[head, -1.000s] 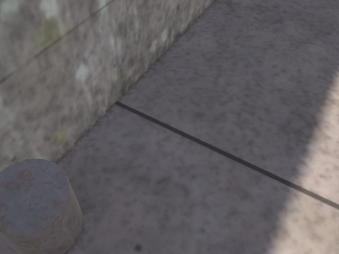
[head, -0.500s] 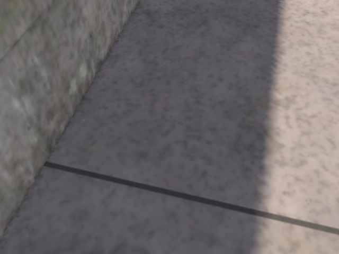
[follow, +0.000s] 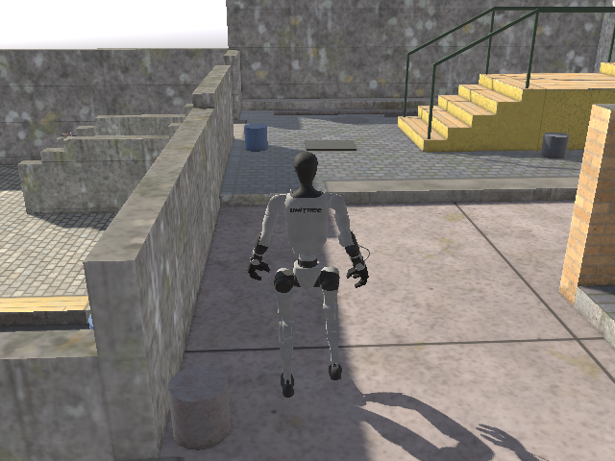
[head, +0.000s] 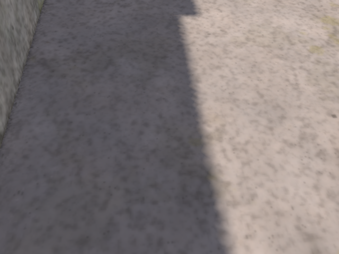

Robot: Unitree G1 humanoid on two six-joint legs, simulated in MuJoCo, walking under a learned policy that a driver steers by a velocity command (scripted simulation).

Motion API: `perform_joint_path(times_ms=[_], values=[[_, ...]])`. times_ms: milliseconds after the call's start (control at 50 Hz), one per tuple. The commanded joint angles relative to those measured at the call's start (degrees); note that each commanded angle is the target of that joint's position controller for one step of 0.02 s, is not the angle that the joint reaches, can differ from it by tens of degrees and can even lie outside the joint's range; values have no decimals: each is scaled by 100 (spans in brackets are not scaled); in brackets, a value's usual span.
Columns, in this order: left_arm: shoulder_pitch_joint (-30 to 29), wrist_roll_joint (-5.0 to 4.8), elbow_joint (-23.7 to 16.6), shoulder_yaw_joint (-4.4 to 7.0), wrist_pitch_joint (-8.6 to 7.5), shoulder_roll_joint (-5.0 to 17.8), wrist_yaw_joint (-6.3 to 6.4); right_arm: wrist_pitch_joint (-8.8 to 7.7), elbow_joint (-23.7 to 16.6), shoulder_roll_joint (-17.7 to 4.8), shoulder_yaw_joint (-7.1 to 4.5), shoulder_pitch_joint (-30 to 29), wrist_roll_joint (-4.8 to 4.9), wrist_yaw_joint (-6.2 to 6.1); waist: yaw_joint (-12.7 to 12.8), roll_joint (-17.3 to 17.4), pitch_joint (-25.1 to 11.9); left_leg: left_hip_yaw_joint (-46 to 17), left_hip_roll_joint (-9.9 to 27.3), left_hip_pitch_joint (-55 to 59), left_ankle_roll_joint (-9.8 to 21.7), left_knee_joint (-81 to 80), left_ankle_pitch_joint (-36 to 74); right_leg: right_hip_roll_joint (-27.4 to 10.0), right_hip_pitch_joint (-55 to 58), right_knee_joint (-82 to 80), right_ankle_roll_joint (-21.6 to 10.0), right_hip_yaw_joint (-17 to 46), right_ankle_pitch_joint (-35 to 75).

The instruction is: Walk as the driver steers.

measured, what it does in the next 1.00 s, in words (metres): walks ahead, turning right: right foot, then left foot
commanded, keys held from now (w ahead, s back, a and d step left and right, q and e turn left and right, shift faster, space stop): w+e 0.06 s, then e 0.20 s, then no key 0.74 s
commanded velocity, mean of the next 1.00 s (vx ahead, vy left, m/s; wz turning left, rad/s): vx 0.15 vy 0.00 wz -0.29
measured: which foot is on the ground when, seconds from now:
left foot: down 0.00-0.26, up 0.28-0.66, down 0.68-1.00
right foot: up 0.00-0.26, down 0.28-1.00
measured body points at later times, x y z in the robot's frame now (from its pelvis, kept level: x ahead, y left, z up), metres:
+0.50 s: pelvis +0.19 -0.05 -0.01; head +0.24 -0.08 +0.44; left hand +0.41 +0.17 -0.09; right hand +0.27 -0.36 -0.12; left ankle +0.25 +0.11 -0.67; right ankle +0.25 -0.15 -0.74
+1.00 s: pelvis +0.27 -0.03 -0.01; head +0.28 -0.03 +0.44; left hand +0.45 +0.19 -0.13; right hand +0.32 -0.30 -0.13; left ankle +0.29 +0.10 -0.74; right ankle +0.25 -0.15 -0.74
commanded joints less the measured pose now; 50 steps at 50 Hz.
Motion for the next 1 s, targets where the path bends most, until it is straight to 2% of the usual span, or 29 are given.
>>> perform_joint_path(times_ms=[20,60,120,180,220,240,260,280,300,320,340,360,380,400,420,440,500,540,600,640,660,680,700,720,740,780,800,880,1000], values=[[-175,34,-478,37,-45,179,-23,-100,-253,-883,-226,-177,11,-34,76,747,-38,-1179,1693,670,974,-1242,1219,-341,-837,-474,67,239,516],[-343,25,-474,14,-70,144,-87,-67,-183,-971,-243,-208,7,-46,42,711,-41,-693,1594,774,883,-1254,1505,-348,-744,-1054,60,124,1119],[-884,74,-570,-27,-118,34,-200,37,-111,-1064,-248,-290,27,-113,-102,697,167,100,1361,648,661,-1007,2710,-151,-176,-2202,19,-332,1851],[-1125,74,-699,17,-99,111,-322,136,-9,-1237,-295,-119,156,-150,-131,797,54,299,1477,1030,520,-600,3376,48,223,-2788,-145,-582,1712],[-774,121,-667,148,-65,368,-361,183,-45,-1389,-355,-229,266,-191,146,931,-203,372,1529,1267,400,117,4417,343,765,-3041,-370,-768,1227],[-224,127,-528,257,-51,552,-358,215,-77,-1388,-368,-303,318,-210,457,869,-451,472,1445,1216,291,857,4631,538,1414,-3350,-522,-840,1315],[499,131,-331,408,-35,819,-281,217,-110,-1235,-320,-286,309,-209,836,650,-801,598,1195,761,67,1973,4097,687,2499,-3780,-738,-773,1933],[774,137,-324,495,10,1278,-121,198,-237,-768,-164,61,10,-157,722,-570,-1237,605,765,-773,-259,3791,565,-416,4044,-3581,-1164,675,4280],[276,301,-655,431,-36,1676,-101,130,-392,-467,16,684,-107,-75,130,-1423,-2224,-206,-166,-2426,-559,5675,-3139,-2013,5269,-3696,-2546,3490,5430],[310,261,-736,325,-45,1159,-150,132,-257,-1067,-99,259,74,-25,651,-385,-2722,-1059,132,-2440,-513,5931,-2661,-1872,4999,-4006,-2454,3132,4697],[20,212,-664,228,-80,905,-170,165,-388,-1092,-104,-179,211,-27,567,-263,-1967,-949,345,-2741,-445,5719,-2170,-1582,4421,-4072,-2163,2344,4238],[-180,115,-581,165,-83,683,-159,214,-326,-974,-80,-262,138,-97,397,155,-1422,-901,577,-2709,-448,5240,-1800,-1238,3684,-4161,-1801,1827,3706],[-396,109,-569,120,-71,562,-139,286,-287,-980,-94,-298,66,-162,263,104,-1095,-918,691,-2442,-474,4843,-1561,-1048,2982,-4302,-1636,1564,3471],[-554,180,-562,102,-64,569,-129,378,-244,-1001,-113,-187,70,-178,85,-60,-954,-872,683,-1954,-495,4716,-1402,-903,2321,-4472,-1587,1328,3521],[-665,256,-541,108,-77,607,-121,436,-193,-936,-107,-38,55,-197,-17,-155,-958,-794,605,-1637,-541,4613,-1257,-841,1947,-4566,-1610,1167,3653],[-717,285,-498,109,-102,617,-104,468,-154,-834,-85,65,39,-219,-74,-193,-1004,-759,574,-1462,-585,4384,-1166,-792,1786,-4602,-1632,997,3796],[-757,264,-348,81,-101,541,-33,511,-165,-630,-21,-95,7,-269,-19,-215,-1053,-785,567,-1290,-657,3442,-806,-685,1756,-4622,-1562,758,3475],[-812,272,-277,59,-58,502,-3,549,-188,-568,7,-294,25,-260,67,-309,-1018,-798,579,-1030,-646,2831,-509,-628,1667,-4695,-1476,731,2579],[-743,294,-101,2,14,402,-21,574,-234,-600,-2,-563,59,-229,201,-432,-767,-749,488,-673,-580,2055,-440,-621,1534,-4739,-1375,914,1176],[-811,254,-5,-79,35,243,-49,539,-191,-495,13,-468,19,-178,58,-375,-611,-605,372,-143,-446,1071,-42,-514,1404,-4543,-1159,948,519],[-649,246,101,-146,22,68,-59,516,-157,-454,35,-404,-56,-145,13,-244,-541,-622,374,227,-344,454,439,-338,1302,-4422,-901,891,270],[-405,302,194,-188,-8,-53,-58,485,-205,-682,12,-379,-133,-136,124,94,-503,-1136,822,470,-181,228,1153,-57,1196,-4099,-574,753,-4],[40,339,285,-149,-37,0,-70,482,-298,-1063,-47,-577,-135,-156,531,947,-409,-1479,1299,343,131,244,1465,418,1099,-3744,-319,330,-444],[-73,331,265,-165,-16,-66,-37,472,-207,-795,-12,-794,-110,-122,567,1454,-434,-1600,1268,-570,328,-60,-13,465,1885,-3779,-138,46,-34],[-419,325,264,-122,30,135,-9,437,-264,-524,58,-942,-105,-80,418,1193,-211,-1413,953,-908,155,-165,-769,405,2169,-3784,-123,121,313],[-613,277,287,-80,143,192,42,354,-213,-532,79,-844,-94,-59,282,965,-96,-1084,680,-879,-122,-52,-694,325,2170,-3788,-257,261,557],[-550,294,313,-79,164,165,50,318,-165,-547,74,-765,-60,-62,279,892,-127,-1041,652,-748,-154,23,-526,284,2170,-3842,-282,310,649],[-542,248,499,-77,99,51,50,310,-48,-507,92,-508,-4,-136,155,501,-299,-906,574,-296,-128,296,190,248,2162,-3834,-271,328,1191],[-514,209,817,-40,113,24,93,349,74,-453,110,-530,11,-148,140,268,-351,-826,498,-136,-85,360,589,221,2368,-3799,-208,338,1637]])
